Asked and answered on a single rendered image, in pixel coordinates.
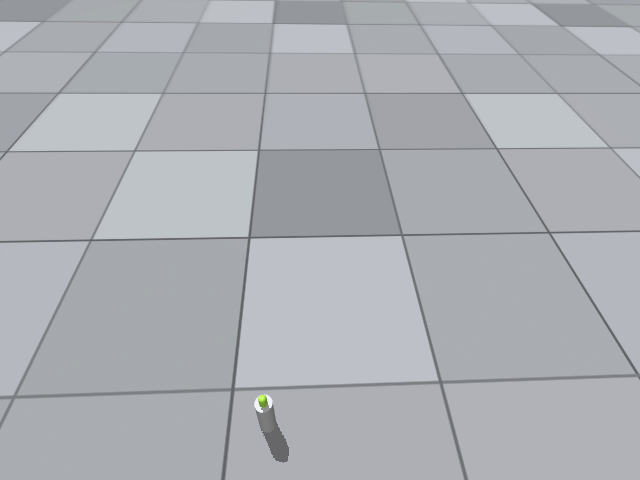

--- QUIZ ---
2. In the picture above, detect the bottle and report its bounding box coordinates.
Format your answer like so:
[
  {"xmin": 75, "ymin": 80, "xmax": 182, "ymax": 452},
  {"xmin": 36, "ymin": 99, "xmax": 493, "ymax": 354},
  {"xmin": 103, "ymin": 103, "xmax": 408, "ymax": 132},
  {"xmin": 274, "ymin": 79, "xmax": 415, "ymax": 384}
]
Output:
[{"xmin": 254, "ymin": 394, "xmax": 276, "ymax": 433}]

